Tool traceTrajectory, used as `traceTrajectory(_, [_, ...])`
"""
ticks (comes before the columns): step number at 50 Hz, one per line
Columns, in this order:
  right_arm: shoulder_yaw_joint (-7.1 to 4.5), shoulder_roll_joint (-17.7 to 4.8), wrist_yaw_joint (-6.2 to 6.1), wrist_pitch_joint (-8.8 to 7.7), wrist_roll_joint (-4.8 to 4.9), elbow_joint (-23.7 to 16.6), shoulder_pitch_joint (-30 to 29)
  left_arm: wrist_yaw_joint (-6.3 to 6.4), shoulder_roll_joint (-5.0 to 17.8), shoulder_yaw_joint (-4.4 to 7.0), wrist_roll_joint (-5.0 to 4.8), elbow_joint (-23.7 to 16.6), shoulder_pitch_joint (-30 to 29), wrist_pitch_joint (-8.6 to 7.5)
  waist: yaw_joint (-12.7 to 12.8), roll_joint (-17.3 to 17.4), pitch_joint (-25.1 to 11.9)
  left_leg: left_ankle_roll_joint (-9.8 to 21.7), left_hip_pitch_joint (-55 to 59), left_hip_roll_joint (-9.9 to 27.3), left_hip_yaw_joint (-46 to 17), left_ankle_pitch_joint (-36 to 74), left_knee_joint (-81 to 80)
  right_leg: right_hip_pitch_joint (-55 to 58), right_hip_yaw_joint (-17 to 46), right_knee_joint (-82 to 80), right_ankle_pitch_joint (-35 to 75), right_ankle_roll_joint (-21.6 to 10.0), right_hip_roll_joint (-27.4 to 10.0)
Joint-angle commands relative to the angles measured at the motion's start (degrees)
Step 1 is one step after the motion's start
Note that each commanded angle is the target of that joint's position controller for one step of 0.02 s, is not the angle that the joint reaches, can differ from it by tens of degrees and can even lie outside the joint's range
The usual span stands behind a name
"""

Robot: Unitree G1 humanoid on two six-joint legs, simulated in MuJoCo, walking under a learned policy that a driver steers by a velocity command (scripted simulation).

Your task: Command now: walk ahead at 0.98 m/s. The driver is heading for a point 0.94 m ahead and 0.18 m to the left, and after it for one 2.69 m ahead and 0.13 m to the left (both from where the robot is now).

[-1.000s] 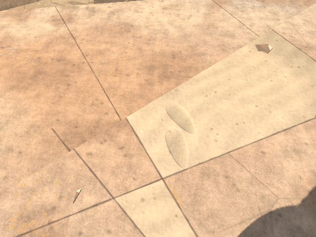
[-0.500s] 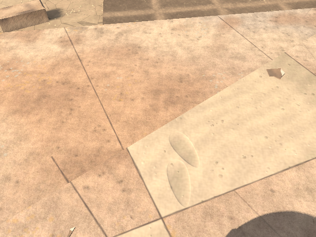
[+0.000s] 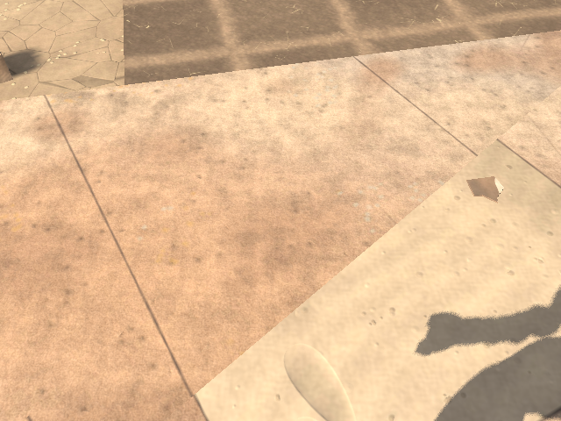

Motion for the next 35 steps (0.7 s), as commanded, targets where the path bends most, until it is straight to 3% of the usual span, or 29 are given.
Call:
traceTrajectory(1, [0.16, -4.6, -0.16, -2.19, 1.03, -4.7, -3.3, -0.84, 0.9, -0.96, -0.72, -5.1, -7.5, -0.47, 1.7, 1.6, 10.6, 4.9, -16.5, 12.2, -6.9, 17.9, -15.6, 9.5, -5.3, -15.5, 11.1, 0.1, 2.0])
traceTrajectory(3, [0.04, -7.0, -0.64, -2.36, 1.30, -4.0, -0.8, -0.91, 1.2, -1.20, -1.43, -6.0, -10.4, -0.59, 0.8, 2.6, 10.8, 4.5, -10.3, 14.2, -5.9, 28.3, -17.7, 12.8, -6.3, -22.1, 14.5, -1.1, 3.7])
traceTrajectory(5, [0.30, -7.9, -0.87, -1.93, 0.90, -3.4, 0.8, -0.30, 2.8, -0.85, -1.32, -7.3, -12.4, -0.73, 0.5, 2.8, 9.7, 4.3, 0.0, 15.2, -5.9, 45.7, -13.5, 13.3, -7.1, -26.5, 11.4, -2.1, 6.5])
traceTrajectory(7, [-0.14, -11.1, -1.64, -1.02, -0.21, -3.3, 0.3, 0.85, 5.6, 0.23, -1.26, -6.9, -7.2, -0.83, 4.0, 6.4, 3.5, 3.9, 8.2, 17.0, -7.1, 66.7, -2.3, 19.6, -6.4, -27.7, 2.7, -2.9, 10.6])
traceTrajectory(8, [-0.55, -12.8, -2.15, -0.23, -0.96, -3.1, -0.4, 1.65, 8.1, 1.23, -1.39, -5.0, 0.8, -0.89, 8.1, 7.8, -1.5, 3.6, 8.9, 17.7, -7.9, 70.4, 8.2, 27.6, -4.5, -27.8, -2.2, -3.6, 11.7])
traceTrajectory(9, [-1.06, -14.4, -2.49, 0.64, -1.24, -3.5, -2.6, 2.57, 9.9, 2.23, -1.24, -1.5, 12.9, -1.00, 13.9, 7.1, -7.3, 3.4, 4.5, 16.3, -7.4, 63.5, 23.0, 40.5, -3.9, -30.8, -4.5, -3.9, 11.3])
traceTrajectory(10, [-0.44, -10.8, -2.35, 0.71, -1.54, -5.0, -3.0, 3.76, 14.2, 3.68, 0.21, 0.6, 23.1, -0.97, 16.5, 4.5, -14.2, 3.9, -8.5, 13.6, -7.1, 45.9, 41.2, 56.1, 5.6, -27.5, -18.1, -4.3, 1.6])
traceTrajectory(11, [1.89, 1.4, -0.97, 0.37, 1.37, -7.2, 5.5, 3.68, 18.8, 4.75, 2.81, 0.4, 23.2, -1.30, 7.7, -12.1, -22.1, 2.2, -32.0, 4.7, -8.3, -8.6, 63.2, 72.9, 35.6, -33.3, -36.3, -9.1, -17.2])
traceTrajectory(12, [0.68, -5.5, -1.50, -0.06, 3.21, -7.9, 1.3, 2.61, 14.3, 4.62, 1.22, 0.5, 20.8, -1.08, 9.7, -9.3, -22.3, 3.4, -38.4, 4.7, -11.3, -6.4, 68.6, 69.3, 47.4, -44.6, -42.8, -9.7, -16.9])
traceTrajectory(13, [0.02, -7.6, -1.88, 0.09, 2.78, -9.7, -6.5, 2.40, 9.8, 3.63, 1.04, 0.3, 14.4, -1.63, 8.0, -4.4, -10.6, 3.7, -41.3, 8.8, -11.0, 0.7, 66.8, 59.4, 35.0, -45.5, -38.4, -7.3, -14.2])
traceTrajectory(14, [0.10, -7.0, -1.53, 0.37, 2.02, -10.3, -9.4, 2.13, 7.1, 3.13, 0.79, 0.6, 12.0, -2.14, 7.1, 0.2, -5.9, 3.8, -39.6, 10.7, -10.8, 3.5, 64.1, 51.2, 27.1, -46.4, -28.3, -6.0, -12.7])
traceTrajectory(15, [0.05, -5.8, -0.97, 1.19, 1.18, -10.4, -10.5, 2.24, 5.8, 2.85, 0.66, 1.6, 11.6, -2.47, 5.6, 1.1, -2.7, 3.6, -37.5, 12.3, -11.0, 4.2, 62.3, 45.2, 19.9, -47.4, -20.9, -4.2, -10.6])
traceTrajectory(16, [0.07, -4.2, -0.24, 2.38, 0.09, -11.1, -9.6, 2.42, 3.6, 2.11, 0.10, 3.0, 12.6, -2.72, 3.4, -0.1, -1.1, 3.2, -35.3, 13.3, -11.0, 4.8, 61.2, 40.6, 13.9, -48.2, -17.5, -2.5, -9.0])
traceTrajectory(19, [0.37, -1.5, 1.18, 5.10, -0.42, -14.7, -14.3, 2.19, 3.2, 1.97, -1.94, 5.2, 13.6, -3.64, 1.0, -1.6, 3.7, 1.8, -38.1, 15.6, -9.2, 6.8, 56.8, 35.5, 1.4, -50.4, -9.3, 0.7, -6.8])
traceTrajectory(21, [0.94, -0.9, 1.93, 5.55, -0.43, -17.5, -19.8, 2.04, 3.2, 1.80, -1.66, 5.3, 12.9, -4.33, 0.6, -2.5, 6.8, 1.6, -37.8, 14.7, -5.7, 14.4, 50.1, 31.2, -6.8, -52.4, -2.3, 2.4, -3.8])
traceTrajectory(22, [0.92, -1.8, 2.63, 5.30, -0.25, -18.7, -23.1, 2.08, 3.6, 1.66, -1.66, 4.9, 10.9, -4.70, 0.1, -1.2, 9.5, 1.7, -35.3, 13.4, -4.0, 19.9, 41.0, 27.3, -11.5, -52.7, 2.6, 3.3, -0.8])
traceTrajectory(24, [1.02, -3.1, 3.79, 4.98, -0.25, -19.8, -26.3, 2.88, 7.4, 2.43, -1.43, 5.3, 12.7, -5.31, 0.8, -1.9, 8.6, 2.1, -27.6, 9.9, 2.5, 23.9, 32.3, 26.7, -15.3, -53.3, 9.6, 3.1, -0.3])
traceTrajectory(25, [0.11, -4.9, 4.06, 4.73, -0.93, -17.8, -21.0, 3.56, 8.8, 2.57, -1.10, 4.7, 12.2, -5.70, -1.8, -1.3, 5.3, 3.7, -22.8, 8.8, 3.9, 30.9, 36.0, 29.6, -16.9, -48.3, 20.0, 2.9, -1.2])
traceTrajectory(26, [-0.30, -5.6, 4.00, 4.04, -0.23, -16.6, -19.0, 3.58, 7.6, 2.09, -1.46, 4.0, 11.3, -6.11, -3.2, -0.5, 4.3, 5.0, -19.9, 7.9, 4.2, 39.1, 30.2, 30.4, -19.2, -44.6, 23.9, 3.9, 0.6])
traceTrajectory(27, [-0.68, -6.0, 3.98, 3.25, -0.96, -15.9, -18.1, 4.26, 6.9, 1.80, -2.38, 4.7, 12.4, -6.19, -4.2, -1.4, 3.1, 7.2, -19.2, 8.2, 2.3, 45.9, 27.1, 35.0, -19.5, -41.4, 22.7, 5.3, -0.3])
traceTrajectory(29, [-1.96, -9.5, 2.90, 3.27, -1.66, -13.6, -11.9, 4.99, 10.8, 2.63, -2.38, 3.6, 11.5, -4.75, -7.3, -3.9, -0.3, 8.4, -14.9, 5.0, 5.9, 36.5, 27.3, 42.2, -18.6, -29.7, 40.3, 5.3, -3.2])
traceTrajectory(30, [-2.77, -11.0, 2.00, 3.95, -1.69, -11.7, -4.1, 5.21, 12.7, 3.24, -2.33, 2.9, 9.4, -3.35, -11.4, -5.0, -3.0, 9.6, -8.4, 4.3, 5.0, 28.6, 28.7, 41.8, -17.6, -17.5, 47.4, 4.5, -5.4])
traceTrajectory(31, [-4.38, -13.7, 0.63, 4.45, -1.60, -8.5, 7.7, 4.88, 13.7, 3.81, -1.96, 1.2, 4.1, -2.20, -17.4, -3.5, -5.6, 11.9, 4.4, 5.1, 1.1, 21.6, 28.4, 32.9, -15.3, 2.0, 46.1, 3.7, -6.5])
traceTrajectory(32, [-6.52, -15.9, -0.64, 5.24, 0.28, -7.5, 10.7, 3.77, 13.9, 4.57, -3.06, -1.0, 0.5, -1.48, -20.3, 8.9, -6.3, 14.4, 20.4, 5.2, -4.5, 16.4, 22.1, 14.2, -14.7, 32.2, 20.4, 5.3, 3.5])
traceTrajectory(33, [-6.61, -21.3, -1.12, 5.66, -0.27, -9.3, 0.4, 3.17, 8.6, 2.41, -1.55, -8.1, -0.5, -2.99, -10.1, 27.0, 0.0, 20.4, 19.5, 14.0, -32.5, -1.5, 3.0, -10.6, -12.3, 41.1, -24.9, 7.6, 12.2])
traceTrajectory(34, [-6.45, -21.1, -0.87, 4.99, -0.89, -13.0, -4.5, 3.50, 9.7, 1.94, -0.72, -10.2, -0.5, -4.29, -6.2, 14.6, 0.3, 20.6, 13.9, 20.7, -48.2, -9.8, -3.7, -11.0, 0.2, 31.4, -26.9, 6.3, 7.8])
traceTrajectory(35, [-5.49, -16.8, -1.30, 4.33, -1.60, -13.1, -5.9, 3.03, 11.5, 2.11, -0.63, -8.1, -1.0, -4.66, -4.2, 1.2, 4.7, 18.3, 2.4, 21.1, -48.7, -10.1, -3.9, -5.3, 2.9, 22.0, -25.2, 6.4, 4.6])
Next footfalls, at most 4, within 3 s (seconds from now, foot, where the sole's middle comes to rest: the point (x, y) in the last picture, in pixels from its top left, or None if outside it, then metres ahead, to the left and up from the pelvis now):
0.20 right None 0.41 -0.11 -0.78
0.62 left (234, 345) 0.72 0.13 -0.78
1.00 right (243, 265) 1.06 0.11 -0.90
1.34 left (136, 230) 1.22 0.48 -0.90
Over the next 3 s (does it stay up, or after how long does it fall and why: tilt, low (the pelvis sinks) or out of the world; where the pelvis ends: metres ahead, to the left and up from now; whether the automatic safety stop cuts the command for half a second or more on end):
stays up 2.48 -0.04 -0.14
